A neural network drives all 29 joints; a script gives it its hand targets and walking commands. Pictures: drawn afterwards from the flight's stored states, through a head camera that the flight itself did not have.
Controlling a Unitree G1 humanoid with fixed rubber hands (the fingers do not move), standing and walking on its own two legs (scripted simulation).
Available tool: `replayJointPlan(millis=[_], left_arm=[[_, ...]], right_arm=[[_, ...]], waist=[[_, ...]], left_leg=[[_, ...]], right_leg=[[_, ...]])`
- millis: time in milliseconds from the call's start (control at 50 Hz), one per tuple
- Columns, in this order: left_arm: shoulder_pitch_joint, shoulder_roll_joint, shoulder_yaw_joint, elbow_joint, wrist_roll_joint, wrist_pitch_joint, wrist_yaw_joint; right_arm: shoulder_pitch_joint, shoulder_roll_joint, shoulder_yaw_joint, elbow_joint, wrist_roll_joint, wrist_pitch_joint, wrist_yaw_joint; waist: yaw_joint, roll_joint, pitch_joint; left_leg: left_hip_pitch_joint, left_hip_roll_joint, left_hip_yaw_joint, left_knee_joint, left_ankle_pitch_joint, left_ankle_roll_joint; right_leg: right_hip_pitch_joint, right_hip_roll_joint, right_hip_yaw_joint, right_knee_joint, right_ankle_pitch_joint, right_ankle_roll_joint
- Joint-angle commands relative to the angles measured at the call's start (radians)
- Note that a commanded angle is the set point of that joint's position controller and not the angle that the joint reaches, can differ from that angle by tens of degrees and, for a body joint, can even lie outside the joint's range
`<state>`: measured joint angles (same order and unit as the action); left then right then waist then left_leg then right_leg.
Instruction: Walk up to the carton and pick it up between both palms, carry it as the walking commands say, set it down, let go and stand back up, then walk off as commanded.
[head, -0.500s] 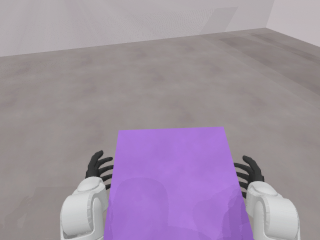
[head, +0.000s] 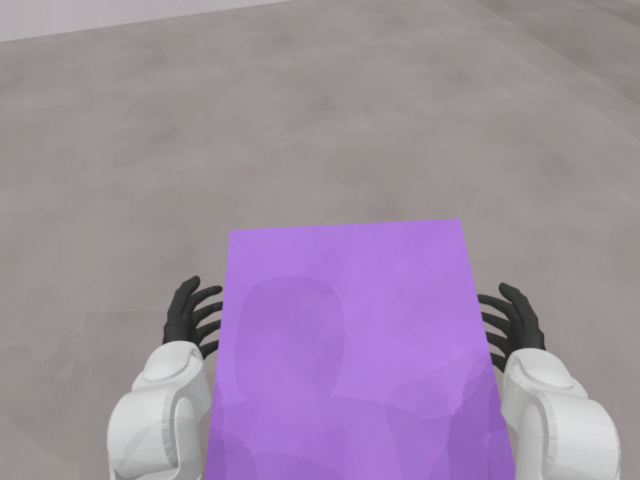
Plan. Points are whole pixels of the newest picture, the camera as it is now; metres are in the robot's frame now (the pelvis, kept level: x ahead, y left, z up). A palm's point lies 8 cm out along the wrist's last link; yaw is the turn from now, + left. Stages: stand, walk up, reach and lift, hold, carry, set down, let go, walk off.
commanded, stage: carry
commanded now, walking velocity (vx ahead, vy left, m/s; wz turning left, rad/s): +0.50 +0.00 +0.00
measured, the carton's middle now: (349, 356) +0.29 +0.00 +0.00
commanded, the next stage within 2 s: none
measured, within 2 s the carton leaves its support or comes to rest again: neither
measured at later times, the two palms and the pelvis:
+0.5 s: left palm (234, 156) +0.60 +0.18 +0.06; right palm (447, 159) +0.59 -0.17 +0.06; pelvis +0.34 +0.01 -0.01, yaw +0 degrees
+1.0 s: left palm (225, 52) +0.92 +0.25 +0.09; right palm (391, 45) +0.92 -0.10 +0.10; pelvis +0.66 +0.06 +0.01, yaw +1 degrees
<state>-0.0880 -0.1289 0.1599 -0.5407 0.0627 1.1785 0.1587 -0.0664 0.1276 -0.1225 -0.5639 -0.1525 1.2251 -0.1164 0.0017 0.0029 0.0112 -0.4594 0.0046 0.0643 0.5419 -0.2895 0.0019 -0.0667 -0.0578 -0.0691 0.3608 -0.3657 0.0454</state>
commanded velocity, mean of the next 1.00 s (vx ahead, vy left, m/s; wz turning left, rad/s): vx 0.50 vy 0.00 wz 0.00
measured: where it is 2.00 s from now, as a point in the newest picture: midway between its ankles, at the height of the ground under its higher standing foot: (319, 261)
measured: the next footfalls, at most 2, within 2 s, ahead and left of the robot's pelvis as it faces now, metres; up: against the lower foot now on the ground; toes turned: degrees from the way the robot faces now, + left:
right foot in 0.40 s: +0.47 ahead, -0.10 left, +0.00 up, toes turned -3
left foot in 0.70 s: +0.56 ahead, +0.13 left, +0.00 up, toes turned +6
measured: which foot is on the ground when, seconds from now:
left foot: down 0.00-0.44, up 0.46-0.68, down 0.70-1.00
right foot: down 0.00-0.02, up 0.04-0.38, down 0.40-0.72, up 0.74-1.00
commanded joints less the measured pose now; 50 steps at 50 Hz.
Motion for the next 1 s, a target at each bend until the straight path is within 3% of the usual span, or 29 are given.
replayJointPlan(millis=[0,40,100,180,240,300,320,340,360,380,400,420,440,460,520,580,620,640,680,700,740,760,800,820,840,900,920,940,980], left_arm=[[-0.449,-0.916,-0.830,-0.122,-0.389,0.039,-0.255],[-0.434,-0.909,-0.797,-0.125,-0.386,0.033,-0.259],[-0.415,-0.941,-0.807,-0.085,-0.381,0.030,-0.253],[-0.436,-0.935,-0.810,-0.107,-0.375,0.031,-0.250],[-0.520,-0.956,-0.842,-0.179,-0.414,0.019,-0.249],[-0.487,-0.970,-0.848,-0.142,-0.398,0.034,-0.244],[-0.504,-0.952,-0.823,-0.148,-0.391,0.030,-0.248],[-0.482,-0.957,-0.812,-0.127,-0.386,0.032,-0.257],[-0.450,-0.894,-0.772,-0.085,-0.360,0.040,-0.259],[-0.398,-0.874,-0.752,-0.041,-0.350,0.041,-0.258],[-0.355,-0.862,-0.743,0.020,-0.328,0.049,-0.257],[-0.471,-0.907,-0.774,-0.025,-0.357,0.039,-0.264],[-0.481,-0.922,-0.771,-0.036,-0.354,0.029,-0.265],[-0.503,-0.981,-0.778,-0.065,-0.374,0.019,-0.270],[-0.519,-1.031,-0.799,-0.119,-0.393,-0.012,-0.271],[-0.465,-1.023,-0.789,-0.134,-0.383,-0.026,-0.269],[-0.451,-1.003,-0.814,-0.165,-0.370,-0.020,-0.247],[-0.471,-1.000,-0.821,-0.231,-0.388,-0.035,-0.242],[-0.497,-0.941,-0.856,-0.237,-0.400,-0.017,-0.239],[-0.449,-0.948,-0.847,-0.166,-0.391,-0.002,-0.240],[-0.433,-0.931,-0.829,-0.201,-0.396,0.002,-0.243],[-0.416,-0.937,-0.827,-0.174,-0.391,0.011,-0.238],[-0.468,-0.926,-0.857,-0.207,-0.404,0.016,-0.241],[-0.435,-0.946,-0.849,-0.148,-0.395,0.030,-0.247],[-0.441,-0.941,-0.854,-0.185,-0.393,0.026,-0.234],[-0.464,-0.945,-0.873,-0.212,-0.404,0.020,-0.236],[-0.466,-0.936,-0.869,-0.172,-0.389,0.036,-0.238],[-0.476,-0.900,-0.846,-0.186,-0.380,0.038,-0.233],[-0.517,-0.923,-0.861,-0.230,-0.400,0.030,-0.236]], right_arm=[[-0.466,0.909,0.733,-0.113,0.490,-0.044,0.228],[-0.493,0.942,0.784,-0.126,0.512,-0.033,0.235],[-0.480,0.949,0.774,-0.127,0.510,-0.046,0.236],[-0.446,0.958,0.749,-0.102,0.511,-0.040,0.238],[-0.500,0.974,0.753,-0.161,0.526,-0.045,0.240],[-0.499,0.960,0.770,-0.168,0.523,-0.035,0.240],[-0.479,0.956,0.764,-0.122,0.522,-0.028,0.249],[-0.547,0.942,0.772,-0.153,0.527,-0.030,0.249],[-0.482,0.919,0.768,-0.098,0.503,-0.011,0.249],[-0.456,0.896,0.777,-0.069,0.496,-0.004,0.252],[-0.485,0.871,0.775,-0.048,0.494,-0.007,0.254],[-0.518,0.925,0.777,-0.061,0.499,-0.013,0.256],[-0.596,0.939,0.767,-0.096,0.520,-0.032,0.260],[-0.573,0.985,0.772,-0.127,0.521,-0.047,0.258],[-0.540,1.008,0.782,-0.151,0.500,-0.076,0.251],[-0.552,1.000,0.810,-0.203,0.515,-0.098,0.243],[-0.478,0.983,0.785,-0.169,0.514,-0.087,0.248],[-0.476,0.999,0.793,-0.205,0.537,-0.097,0.246],[-0.434,0.926,0.740,-0.174,0.508,-0.085,0.242],[-0.458,0.924,0.735,-0.158,0.509,-0.071,0.241],[-0.465,0.930,0.750,-0.158,0.520,-0.060,0.248],[-0.448,0.941,0.749,-0.147,0.524,-0.052,0.244],[-0.442,0.938,0.742,-0.145,0.502,-0.046,0.249],[-0.463,0.926,0.729,-0.153,0.496,-0.043,0.247],[-0.418,0.936,0.724,-0.120,0.504,-0.042,0.248],[-0.473,0.926,0.731,-0.179,0.521,-0.043,0.250],[-0.469,0.912,0.712,-0.126,0.508,-0.032,0.255],[-0.429,0.917,0.720,-0.086,0.501,-0.021,0.251],[-0.481,0.944,0.741,-0.138,0.520,-0.030,0.254]], waist=[[-0.020,0.348,-0.511],[-0.033,0.103,-0.481],[-0.035,0.085,-0.403],[-0.028,0.116,-0.360],[-0.027,0.118,-0.310],[-0.004,0.205,-0.337],[0.018,0.157,-0.393],[0.048,0.082,-0.482],[0.044,-0.207,-0.559],[0.029,-0.363,-0.568],[0.031,-0.212,-0.506],[0.028,-0.178,-0.481],[0.014,-0.050,-0.441],[0.019,-0.094,-0.488],[0.010,-0.090,-0.412],[0.009,-0.218,-0.462],[-0.009,-0.092,-0.496],[-0.021,0.021,-0.539],[-0.031,0.314,-0.550],[-0.028,0.261,-0.547],[-0.028,0.161,-0.503],[-0.028,0.204,-0.451],[-0.037,0.106,-0.429],[-0.030,0.136,-0.400],[-0.033,0.190,-0.387],[-0.034,0.147,-0.348],[-0.024,0.185,-0.291],[-0.024,0.134,-0.304],[-0.016,0.202,-0.321]], left_leg=[[0.925,0.369,-0.623,-0.270,0.459,0.203],[0.911,0.395,-0.483,-0.161,0.601,0.225],[0.866,0.322,-0.328,-0.201,0.612,0.182],[0.918,0.320,-0.271,-0.233,0.642,0.180],[0.749,0.245,-0.148,-0.251,0.812,0.116],[0.560,0.185,-0.002,-0.110,1.082,0.049],[0.491,0.154,0.067,0.022,1.007,0.025],[0.272,0.106,0.081,0.210,0.777,0.006],[0.072,0.021,0.099,0.493,0.301,-0.029],[-0.070,-0.070,0.018,0.694,-0.257,-0.023],[-0.127,-0.074,-0.056,0.796,-0.296,-0.013],[-0.175,-0.048,-0.111,0.865,-0.240,-0.027],[-0.141,0.009,-0.122,0.728,-0.151,-0.004],[-0.190,0.045,-0.114,0.663,-0.157,-0.011],[-0.049,0.054,-0.049,0.271,-0.177,-0.014],[0.140,0.025,-0.004,-0.015,-0.038,0.004],[0.349,-0.012,0.060,-0.260,0.173,-0.009],[0.522,0.066,-0.061,-0.280,0.204,-0.012],[0.872,0.353,-0.460,-0.261,0.416,0.121],[0.939,0.397,-0.461,-0.225,0.578,0.162],[0.941,0.405,-0.396,-0.184,0.595,0.203],[0.973,0.350,-0.340,-0.175,0.678,0.178],[0.943,0.336,-0.294,-0.194,0.680,0.157],[0.942,0.337,-0.273,-0.221,0.675,0.160],[1.046,0.320,-0.257,-0.183,0.889,0.134],[0.964,0.289,-0.184,-0.218,0.966,0.110],[0.883,0.264,-0.141,-0.240,0.989,0.094],[0.848,0.258,-0.098,-0.235,0.962,0.089],[0.703,0.175,0.043,-0.174,1.149,0.056]], right_leg=[[-0.554,0.120,0.046,0.676,-0.188,-0.066],[-0.654,0.021,0.071,0.749,-0.154,-0.074],[-0.722,-0.027,0.077,0.657,-0.079,-0.059],[-0.775,-0.021,0.035,0.516,-0.007,-0.048],[-0.567,0.045,-0.051,0.242,0.174,-0.053],[-0.201,0.156,-0.138,0.109,0.328,-0.089],[-0.017,0.148,-0.117,0.045,0.415,-0.115],[0.238,0.031,0.038,0.045,0.426,-0.157],[0.454,-0.201,0.382,-0.007,0.315,-0.232],[0.515,-0.327,0.620,-0.059,0.416,-0.325],[0.457,-0.320,0.651,-0.069,0.518,-0.360],[0.405,-0.349,0.627,-0.054,0.560,-0.367],[0.292,-0.309,0.504,-0.079,0.453,-0.272],[0.399,-0.321,0.467,-0.078,0.477,-0.297],[0.171,-0.236,0.261,-0.143,0.363,-0.227],[0.102,-0.204,0.140,-0.116,0.412,-0.183],[0.033,-0.117,0.055,0.022,0.400,-0.131],[-0.071,-0.056,-0.002,0.140,0.291,-0.090],[-0.510,0.079,-0.009,0.420,-0.153,-0.059],[-0.575,0.066,0.026,0.519,-0.186,-0.073],[-0.642,0.024,0.055,0.519,-0.120,-0.078],[-0.721,0.026,0.025,0.556,-0.125,-0.070],[-0.738,0.005,0.025,0.521,-0.052,-0.060],[-0.759,0.012,0.015,0.501,-0.053,-0.054],[-0.830,0.026,-0.016,0.532,-0.039,-0.052],[-0.784,0.043,-0.050,0.455,0.044,-0.062],[-0.721,0.052,-0.062,0.405,0.099,-0.063],[-0.657,0.050,-0.064,0.327,0.161,-0.072],[-0.388,0.134,-0.156,0.101,0.266,-0.072]])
